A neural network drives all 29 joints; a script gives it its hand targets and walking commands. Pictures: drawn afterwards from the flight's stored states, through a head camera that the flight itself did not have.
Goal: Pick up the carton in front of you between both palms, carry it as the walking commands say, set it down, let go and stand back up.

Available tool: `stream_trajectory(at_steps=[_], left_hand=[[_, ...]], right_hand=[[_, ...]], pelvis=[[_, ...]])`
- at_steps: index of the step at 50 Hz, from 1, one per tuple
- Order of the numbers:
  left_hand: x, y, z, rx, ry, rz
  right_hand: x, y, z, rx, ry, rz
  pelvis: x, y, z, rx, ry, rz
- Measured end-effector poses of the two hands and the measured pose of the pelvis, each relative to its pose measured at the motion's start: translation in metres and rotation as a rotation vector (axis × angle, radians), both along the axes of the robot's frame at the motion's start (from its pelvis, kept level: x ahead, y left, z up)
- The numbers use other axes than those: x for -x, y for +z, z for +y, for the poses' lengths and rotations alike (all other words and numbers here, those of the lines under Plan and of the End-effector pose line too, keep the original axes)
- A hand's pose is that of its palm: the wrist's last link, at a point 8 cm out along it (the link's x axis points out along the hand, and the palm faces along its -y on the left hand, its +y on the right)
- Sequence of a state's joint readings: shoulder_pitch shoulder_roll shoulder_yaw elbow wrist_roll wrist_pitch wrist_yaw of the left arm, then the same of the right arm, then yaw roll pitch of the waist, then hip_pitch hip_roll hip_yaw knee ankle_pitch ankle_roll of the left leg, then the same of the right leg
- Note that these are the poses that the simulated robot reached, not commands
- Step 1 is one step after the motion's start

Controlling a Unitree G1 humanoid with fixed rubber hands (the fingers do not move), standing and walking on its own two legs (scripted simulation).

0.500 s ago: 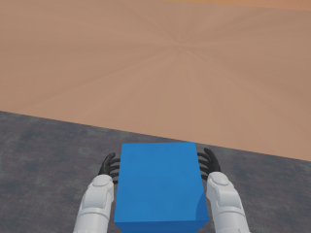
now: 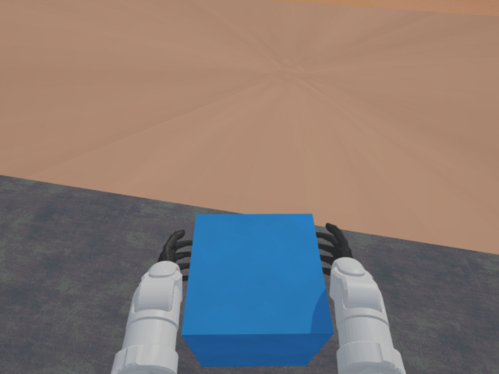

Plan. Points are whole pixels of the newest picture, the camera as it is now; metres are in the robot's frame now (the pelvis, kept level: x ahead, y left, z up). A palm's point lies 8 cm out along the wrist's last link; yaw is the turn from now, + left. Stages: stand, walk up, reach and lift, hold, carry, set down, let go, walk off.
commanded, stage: reach and lift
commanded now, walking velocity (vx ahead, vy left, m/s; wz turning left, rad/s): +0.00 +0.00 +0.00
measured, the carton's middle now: (254, 294) +0.30 +0.00 -0.06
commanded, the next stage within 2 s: hold in 0.54 s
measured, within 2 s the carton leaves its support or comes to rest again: neither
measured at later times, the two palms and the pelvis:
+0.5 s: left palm (168, 266) +0.30 +0.15 +0.03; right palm (343, 261) +0.31 -0.15 +0.04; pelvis +0.02 +0.00 +0.01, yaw +0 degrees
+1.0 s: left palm (165, 265) +0.29 +0.15 +0.05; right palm (346, 260) +0.30 -0.15 +0.06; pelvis +0.00 +0.00 +0.01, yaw +0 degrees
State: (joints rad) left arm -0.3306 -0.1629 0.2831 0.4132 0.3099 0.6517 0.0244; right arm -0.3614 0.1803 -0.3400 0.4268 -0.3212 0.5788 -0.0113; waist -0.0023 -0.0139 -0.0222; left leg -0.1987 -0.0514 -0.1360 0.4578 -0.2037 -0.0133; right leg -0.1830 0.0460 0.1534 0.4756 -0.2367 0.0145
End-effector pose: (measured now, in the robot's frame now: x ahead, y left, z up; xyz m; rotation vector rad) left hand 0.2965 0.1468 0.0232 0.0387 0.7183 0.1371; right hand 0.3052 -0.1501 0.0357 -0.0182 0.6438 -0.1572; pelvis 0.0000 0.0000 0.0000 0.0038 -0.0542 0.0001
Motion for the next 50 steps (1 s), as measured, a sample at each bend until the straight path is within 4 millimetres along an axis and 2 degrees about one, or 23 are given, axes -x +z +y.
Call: stream_trajectory(at_steps=[23, 29, 37, 50], left_hand=[[-0.003, 0.009, -0.001, -0.019, -0.014, 0.003], [-0.002, 0.013, -0.001, -0.02, -0.013, -0.003], [0.002, 0.028, -0.003, -0.019, -0.016, -0.029], [0.005, 0.027, -0.001, -0.018, -0.009, -0.013]], right_hand=[[-0.004, 0.008, -0.002, 0.014, 0.023, 0.012], [-0.002, 0.012, -0.002, 0.017, 0.022, 0.007], [0.002, 0.027, -0.003, 0.015, 0.015, -0.017], [0.007, 0.026, -0.001, 0.018, 0.008, 0.002]], pelvis=[[-0.018, 0.006, 0.0, -0.001, -0.001, -0.018], [-0.018, 0.006, -0.001, 0.0, 0.0, -0.027], [-0.016, 0.007, -0.002, 0.001, 0.0, -0.052], [-0.005, 0.005, 0.0, 0.002, -0.003, -0.065]])
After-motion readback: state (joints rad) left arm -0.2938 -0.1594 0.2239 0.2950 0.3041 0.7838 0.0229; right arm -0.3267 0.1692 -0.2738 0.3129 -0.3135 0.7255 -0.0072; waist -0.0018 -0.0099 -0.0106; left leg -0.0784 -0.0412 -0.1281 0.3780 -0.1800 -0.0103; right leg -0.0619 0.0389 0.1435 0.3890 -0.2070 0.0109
